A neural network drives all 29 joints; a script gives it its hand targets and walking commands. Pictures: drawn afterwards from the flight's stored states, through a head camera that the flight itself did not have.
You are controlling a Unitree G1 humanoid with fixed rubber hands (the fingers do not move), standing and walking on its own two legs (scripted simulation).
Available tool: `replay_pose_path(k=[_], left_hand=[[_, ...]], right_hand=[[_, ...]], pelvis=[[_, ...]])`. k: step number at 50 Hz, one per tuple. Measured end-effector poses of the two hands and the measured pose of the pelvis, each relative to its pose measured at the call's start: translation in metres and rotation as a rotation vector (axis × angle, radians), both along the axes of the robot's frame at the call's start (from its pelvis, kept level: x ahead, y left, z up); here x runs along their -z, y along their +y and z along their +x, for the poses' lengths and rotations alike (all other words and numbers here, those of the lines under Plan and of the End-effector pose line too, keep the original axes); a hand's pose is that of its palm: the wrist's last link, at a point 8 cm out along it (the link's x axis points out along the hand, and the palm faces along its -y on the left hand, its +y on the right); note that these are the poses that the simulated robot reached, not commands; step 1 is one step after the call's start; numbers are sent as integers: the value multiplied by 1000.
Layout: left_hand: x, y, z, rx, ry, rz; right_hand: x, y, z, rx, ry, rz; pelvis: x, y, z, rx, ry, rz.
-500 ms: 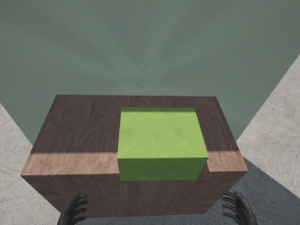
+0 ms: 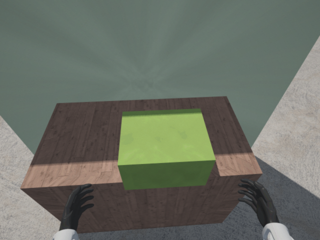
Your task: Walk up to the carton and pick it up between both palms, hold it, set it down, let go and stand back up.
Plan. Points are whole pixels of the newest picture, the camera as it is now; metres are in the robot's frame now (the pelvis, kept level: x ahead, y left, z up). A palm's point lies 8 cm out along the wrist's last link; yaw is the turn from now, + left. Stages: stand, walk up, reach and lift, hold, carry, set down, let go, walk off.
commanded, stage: reach and lift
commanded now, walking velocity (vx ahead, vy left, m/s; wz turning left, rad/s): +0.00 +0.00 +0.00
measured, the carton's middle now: (163, 148) +0.42 -0.02 -0.08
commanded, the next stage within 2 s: none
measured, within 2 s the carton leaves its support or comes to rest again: neither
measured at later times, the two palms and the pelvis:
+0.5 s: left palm (74, 185) +0.26 +0.23 -0.02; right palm (259, 178) +0.27 -0.26 +0.00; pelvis +0.01 -0.01 +0.01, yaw +0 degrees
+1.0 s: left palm (77, 151) +0.34 +0.22 +0.03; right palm (255, 143) +0.35 -0.26 +0.04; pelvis +0.00 +0.01 +0.02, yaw -2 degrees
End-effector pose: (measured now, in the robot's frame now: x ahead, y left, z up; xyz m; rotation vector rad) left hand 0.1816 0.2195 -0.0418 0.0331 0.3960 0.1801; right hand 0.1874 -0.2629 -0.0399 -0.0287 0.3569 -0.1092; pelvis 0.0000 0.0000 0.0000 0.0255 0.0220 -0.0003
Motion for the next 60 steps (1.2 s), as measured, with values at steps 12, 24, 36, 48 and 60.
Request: replay_pose_path(k=[12,24,36,48,60], left_hand=[[0,-2,26,-26,-39,-25],[-24,6,77,-24,-101,-26],[-42,11,111,-14,-113,-26],[-66,5,151,-3,-133,-30],[-86,5,182,-12,-133,-25]], right_hand=[[-8,-2,24,-27,-14,-11],[-35,-1,75,-34,-50,-17],[-51,3,110,-30,-45,-10],[-78,-1,152,-33,-54,-25],[-96,4,191,-36,-57,-17]], pelvis=[[0,-8,0,-6,22,4],[-7,-7,6,-7,77,-12],[-14,3,10,4,126,-25],[-15,10,5,24,192,-29],[-12,10,-5,23,278,-27]])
